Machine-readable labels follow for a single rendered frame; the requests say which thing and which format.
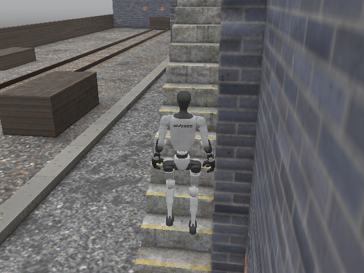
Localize robot right upper arm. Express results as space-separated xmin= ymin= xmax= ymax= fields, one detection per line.
xmin=195 ymin=116 xmax=209 ymax=148

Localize robot torso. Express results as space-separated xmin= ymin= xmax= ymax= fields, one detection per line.
xmin=169 ymin=113 xmax=196 ymax=171

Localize right robot hand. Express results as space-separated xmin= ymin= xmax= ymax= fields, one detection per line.
xmin=202 ymin=160 xmax=215 ymax=173

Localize right robot forearm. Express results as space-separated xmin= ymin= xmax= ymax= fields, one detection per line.
xmin=204 ymin=139 xmax=214 ymax=162

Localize right robot foot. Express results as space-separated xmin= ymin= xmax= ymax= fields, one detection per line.
xmin=189 ymin=220 xmax=197 ymax=235

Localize left robot hand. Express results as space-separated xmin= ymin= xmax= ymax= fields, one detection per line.
xmin=152 ymin=157 xmax=164 ymax=169

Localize left robot forearm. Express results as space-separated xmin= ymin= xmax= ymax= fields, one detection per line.
xmin=153 ymin=139 xmax=163 ymax=160

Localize robot left upper arm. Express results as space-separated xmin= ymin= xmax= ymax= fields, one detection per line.
xmin=158 ymin=115 xmax=171 ymax=147

